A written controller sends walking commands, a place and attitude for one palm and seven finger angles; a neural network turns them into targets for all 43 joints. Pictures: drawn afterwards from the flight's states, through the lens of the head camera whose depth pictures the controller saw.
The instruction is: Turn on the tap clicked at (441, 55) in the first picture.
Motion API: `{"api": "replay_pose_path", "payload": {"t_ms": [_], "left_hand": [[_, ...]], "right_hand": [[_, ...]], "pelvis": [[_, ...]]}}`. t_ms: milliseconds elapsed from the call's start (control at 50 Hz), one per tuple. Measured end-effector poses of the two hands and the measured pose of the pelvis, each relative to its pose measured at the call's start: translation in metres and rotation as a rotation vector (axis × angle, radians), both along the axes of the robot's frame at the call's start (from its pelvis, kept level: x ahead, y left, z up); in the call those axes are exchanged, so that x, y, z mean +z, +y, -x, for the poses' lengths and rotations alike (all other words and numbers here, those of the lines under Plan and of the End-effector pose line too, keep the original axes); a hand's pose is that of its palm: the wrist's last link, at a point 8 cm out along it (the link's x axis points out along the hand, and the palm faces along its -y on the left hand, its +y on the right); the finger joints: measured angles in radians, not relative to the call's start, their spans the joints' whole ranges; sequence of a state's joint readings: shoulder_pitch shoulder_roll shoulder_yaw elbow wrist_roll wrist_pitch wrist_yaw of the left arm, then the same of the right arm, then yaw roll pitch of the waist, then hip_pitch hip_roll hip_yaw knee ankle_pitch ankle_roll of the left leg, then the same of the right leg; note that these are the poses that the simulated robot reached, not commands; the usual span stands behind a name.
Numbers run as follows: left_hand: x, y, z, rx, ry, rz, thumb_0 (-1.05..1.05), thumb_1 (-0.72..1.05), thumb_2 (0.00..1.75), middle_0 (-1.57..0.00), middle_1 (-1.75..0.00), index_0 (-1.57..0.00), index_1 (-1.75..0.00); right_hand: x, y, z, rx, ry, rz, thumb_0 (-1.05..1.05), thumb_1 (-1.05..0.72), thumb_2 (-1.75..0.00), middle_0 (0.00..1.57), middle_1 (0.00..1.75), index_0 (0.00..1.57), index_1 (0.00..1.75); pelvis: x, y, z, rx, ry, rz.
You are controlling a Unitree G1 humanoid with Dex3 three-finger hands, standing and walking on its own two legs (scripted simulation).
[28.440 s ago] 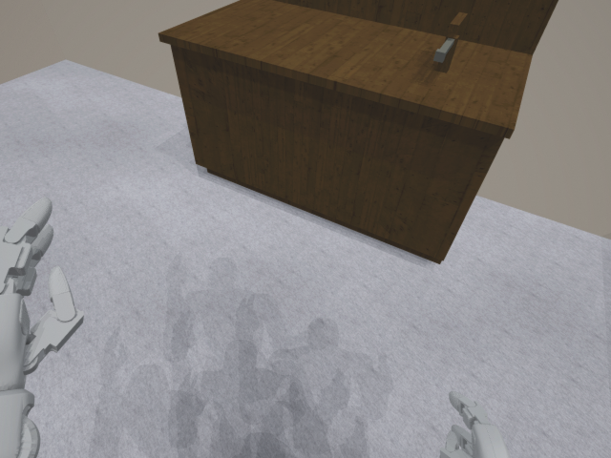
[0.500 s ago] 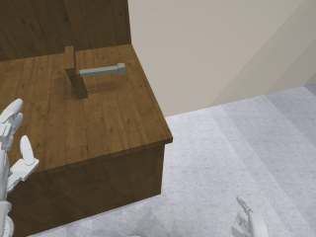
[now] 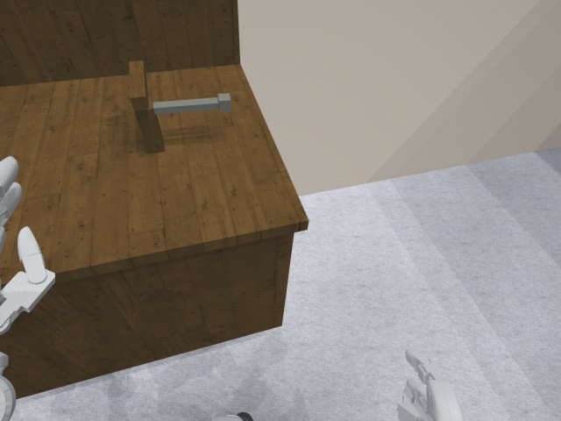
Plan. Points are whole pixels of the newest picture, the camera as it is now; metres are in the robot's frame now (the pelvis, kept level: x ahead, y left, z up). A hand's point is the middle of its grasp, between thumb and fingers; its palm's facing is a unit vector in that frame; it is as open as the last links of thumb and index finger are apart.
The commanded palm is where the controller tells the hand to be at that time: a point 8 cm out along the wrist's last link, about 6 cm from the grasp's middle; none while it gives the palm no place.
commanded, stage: step back with the hand held close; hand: left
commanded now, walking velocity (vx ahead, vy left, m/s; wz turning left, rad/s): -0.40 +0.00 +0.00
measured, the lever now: (224, 102) +0.69 +0.19 +0.06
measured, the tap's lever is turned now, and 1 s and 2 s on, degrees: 86 86 86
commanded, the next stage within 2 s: stop stepping back and stand still in 0.20 s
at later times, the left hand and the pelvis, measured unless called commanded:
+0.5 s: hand (58, 403) +0.11 +0.20 +0.16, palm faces +0.31 -0.83 -0.46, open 7.4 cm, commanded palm +0.06 +0.25 +0.18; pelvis -0.11 -0.03 +0.00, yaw -2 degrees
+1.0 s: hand out of the picture +0.05 +0.21 +0.16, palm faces +0.46 -0.81 -0.35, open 7.4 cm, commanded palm +0.00 +0.25 +0.18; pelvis -0.14 -0.04 +0.00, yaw +4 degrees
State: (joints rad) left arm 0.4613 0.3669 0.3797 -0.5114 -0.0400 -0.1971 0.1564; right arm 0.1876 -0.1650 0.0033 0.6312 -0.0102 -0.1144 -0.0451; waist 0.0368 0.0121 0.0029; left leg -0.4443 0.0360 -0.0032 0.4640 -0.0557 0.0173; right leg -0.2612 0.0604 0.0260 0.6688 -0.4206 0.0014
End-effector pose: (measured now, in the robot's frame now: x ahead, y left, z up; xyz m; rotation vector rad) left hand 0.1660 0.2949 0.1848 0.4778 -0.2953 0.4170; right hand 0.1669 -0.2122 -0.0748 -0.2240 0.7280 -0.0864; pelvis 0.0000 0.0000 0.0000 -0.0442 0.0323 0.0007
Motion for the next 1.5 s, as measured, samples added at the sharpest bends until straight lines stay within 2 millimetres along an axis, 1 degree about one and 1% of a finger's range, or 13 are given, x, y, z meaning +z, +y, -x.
{"api": "replay_pose_path", "payload": {"t_ms": [80, 140, 220, 280, 400, 540, 640, 740, 840, 900, 1040, 1260, 1500], "left_hand": [[-0.008, -0.027, 0.003, -0.065, 0.027, 0.028, 0.02, 0.90, 0.90, -0.21, -0.30, -0.21, -0.31], [-0.008, -0.043, 0.004, -0.141, 0.047, 0.040, 0.02, 0.90, 0.90, -0.21, -0.30, -0.21, -0.31], [-0.011, -0.042, 0.008, -0.192, 0.078, 0.009, 0.01, 0.89, 0.90, -0.21, -0.30, -0.21, -0.31], [-0.011, -0.034, 0.014, -0.190, 0.084, -0.013, 0.01, 0.89, 0.90, -0.21, -0.30, -0.22, -0.31], [-0.005, -0.042, 0.051, -0.155, 0.121, -0.005, 0.02, 0.89, 0.90, -0.21, -0.30, -0.21, -0.31], [-0.006, -0.055, 0.107, -0.078, 0.133, -0.003, 0.02, 0.89, 0.90, -0.21, -0.30, -0.21, -0.31], [-0.012, -0.053, 0.121, -0.031, 0.087, 0.070, 0.01, 0.89, 0.90, -0.21, -0.30, -0.21, -0.31], [-0.011, -0.048, 0.132, -0.033, 0.038, 0.062, 0.02, 0.89, 0.90, -0.21, -0.30, -0.21, -0.31], [-0.003, -0.043, 0.148, 0.022, 0.053, -0.020, 0.02, 0.89, 0.90, -0.21, -0.30, -0.21, -0.31], [-0.005, -0.044, 0.156, 0.046, 0.052, 0.006, 0.02, 0.89, 0.90, -0.21, -0.30, -0.21, -0.31], [-0.011, -0.044, 0.161, 0.029, 0.046, 0.070, 0.02, 0.89, 0.90, -0.21, -0.30, -0.21, -0.31], [-0.004, -0.031, 0.146, 0.069, 0.048, 0.044, 0.02, 0.89, 0.90, -0.21, -0.30, -0.21, -0.31], [-0.010, -0.025, 0.120, 0.025, 0.104, 0.072, 0.02, 0.89, 0.90, -0.21, -0.30, -0.21, -0.31]], "right_hand": [[-0.009, -0.002, 0.010, 0.017, 0.006, -0.026, 0.01, -0.91, -0.90, 0.20, 0.30, 0.20, 0.30], [-0.007, -0.008, 0.024, -0.032, 0.028, -0.034, 0.01, -0.91, -0.90, 0.20, 0.30, 0.20, 0.30], [0.003, -0.021, 0.042, -0.089, 0.025, 0.006, 0.01, -0.91, -0.90, 0.20, 0.30, 0.20, 0.30], [0.007, -0.031, 0.057, -0.116, 0.020, 0.028, 0.01, -0.91, -0.90, 0.20, 0.30, 0.20, 0.30], [0.016, -0.044, 0.095, -0.107, -0.025, 0.023, 0.01, -0.91, -0.90, 0.20, 0.30, 0.20, 0.30], [0.000, -0.064, 0.142, -0.116, 0.018, 0.015, 0.01, -0.91, -0.90, 0.20, 0.30, 0.20, 0.30], [-0.002, -0.073, 0.171, -0.132, 0.060, 0.036, 0.01, -0.91, -0.90, 0.20, 0.30, 0.20, 0.30], [-0.005, -0.076, 0.183, -0.136, 0.030, 0.060, 0.01, -0.91, -0.90, 0.20, 0.30, 0.20, 0.30], [-0.016, -0.067, 0.184, -0.112, 0.017, 0.001, 0.01, -0.91, -0.90, 0.20, 0.30, 0.20, 0.29], [-0.023, -0.061, 0.180, -0.068, 0.053, -0.022, 0.01, -0.91, -0.90, 0.20, 0.30, 0.20, 0.29], [-0.010, -0.047, 0.157, 0.000, 0.021, -0.003, 0.01, -0.91, -0.90, 0.20, 0.30, 0.20, 0.30], [0.006, -0.024, 0.114, 0.044, -0.062, -0.037, 0.01, -0.91, -0.90, 0.20, 0.30, 0.20, 0.30], [0.012, -0.027, 0.101, 0.006, -0.032, 0.001, 0.01, -0.91, -0.90, 0.20, 0.30, 0.20, 0.30]], "pelvis": [[-0.003, -0.008, 0.020, -0.030, 0.004, 0.009], [0.001, -0.010, 0.027, -0.035, 0.007, -0.007], [0.002, -0.009, 0.035, -0.040, 0.025, -0.022], [0.002, -0.009, 0.050, -0.046, 0.018, -0.045], [0.007, -0.016, 0.084, -0.050, -0.012, -0.038], [0.004, -0.032, 0.115, -0.034, -0.041, -0.049], [0.007, -0.035, 0.126, -0.004, -0.046, -0.069], [-0.002, -0.031, 0.139, 0.031, -0.058, -0.051], [-0.004, -0.038, 0.140, 0.049, -0.069, -0.056], [-0.003, -0.040, 0.141, 0.061, -0.075, -0.043], [0.000, -0.034, 0.143, 0.071, -0.090, -0.049], [0.004, -0.030, 0.130, 0.067, -0.073, -0.037], [0.008, -0.020, 0.114, 0.054, -0.062, -0.034]]}}
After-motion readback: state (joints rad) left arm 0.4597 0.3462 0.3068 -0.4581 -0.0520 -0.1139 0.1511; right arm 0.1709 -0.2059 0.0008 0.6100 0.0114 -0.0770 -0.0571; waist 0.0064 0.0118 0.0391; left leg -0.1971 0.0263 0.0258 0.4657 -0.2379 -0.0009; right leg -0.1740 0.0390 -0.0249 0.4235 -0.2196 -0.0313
